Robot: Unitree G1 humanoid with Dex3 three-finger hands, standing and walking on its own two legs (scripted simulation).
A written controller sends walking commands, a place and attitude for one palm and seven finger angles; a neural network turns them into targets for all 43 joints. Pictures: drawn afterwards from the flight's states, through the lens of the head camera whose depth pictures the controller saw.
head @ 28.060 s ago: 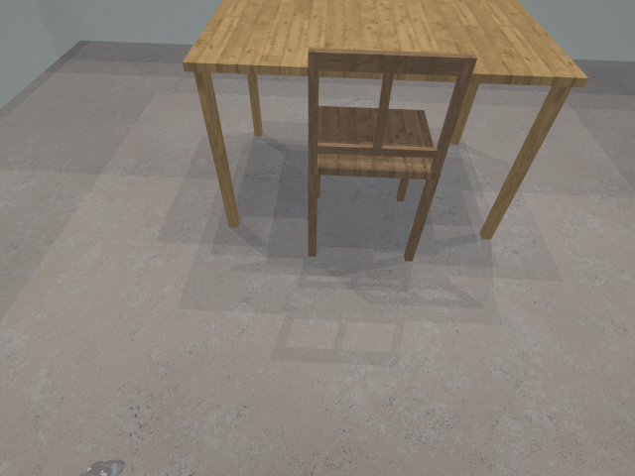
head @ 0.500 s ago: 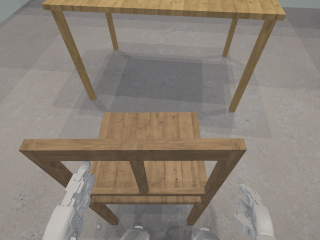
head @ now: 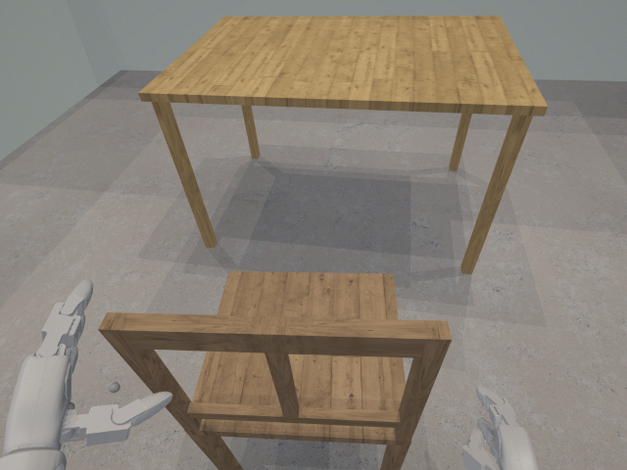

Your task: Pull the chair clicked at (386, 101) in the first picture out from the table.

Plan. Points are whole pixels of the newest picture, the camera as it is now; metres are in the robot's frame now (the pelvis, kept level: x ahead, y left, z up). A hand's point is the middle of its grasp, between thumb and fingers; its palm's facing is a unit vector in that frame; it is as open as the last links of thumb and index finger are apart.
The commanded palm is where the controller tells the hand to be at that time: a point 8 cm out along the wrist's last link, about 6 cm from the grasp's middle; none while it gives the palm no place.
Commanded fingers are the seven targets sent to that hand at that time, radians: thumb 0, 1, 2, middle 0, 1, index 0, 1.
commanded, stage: draw the hand back to the body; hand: left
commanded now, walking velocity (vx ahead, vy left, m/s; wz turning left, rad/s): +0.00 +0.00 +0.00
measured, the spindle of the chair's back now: (284, 383) +0.27 +0.09 -0.09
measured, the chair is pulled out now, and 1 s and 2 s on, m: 0.70 0.70 0.70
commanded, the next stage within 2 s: step back with the hand held close in 0.70 s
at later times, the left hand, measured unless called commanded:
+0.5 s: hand (70, 303) +0.22 +0.27 +0.17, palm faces +0.46 -0.77 -0.45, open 7.8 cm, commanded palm +0.16 +0.31 +0.19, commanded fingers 0.00 0.90 0.90 -0.20 -0.30 -0.20 -0.30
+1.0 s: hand (71, 293) +0.23 +0.28 +0.17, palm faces +0.40 -0.78 -0.48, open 7.4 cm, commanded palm +0.17 +0.32 +0.19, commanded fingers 0.00 0.90 0.90 -0.20 -0.30 -0.20 -0.30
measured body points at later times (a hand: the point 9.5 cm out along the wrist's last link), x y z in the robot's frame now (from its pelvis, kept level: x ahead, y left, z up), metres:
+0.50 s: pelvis +0.02 +0.01 +0.02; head +0.02 -0.02 +0.46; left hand +0.19 +0.31 +0.20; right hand +0.21 -0.21 -0.08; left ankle -0.02 +0.14 -0.72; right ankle +0.01 -0.11 -0.72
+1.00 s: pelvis +0.01 +0.02 +0.02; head +0.03 +0.00 +0.47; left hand +0.21 +0.32 +0.20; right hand +0.20 -0.21 -0.07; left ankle -0.02 +0.14 -0.72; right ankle +0.01 -0.11 -0.72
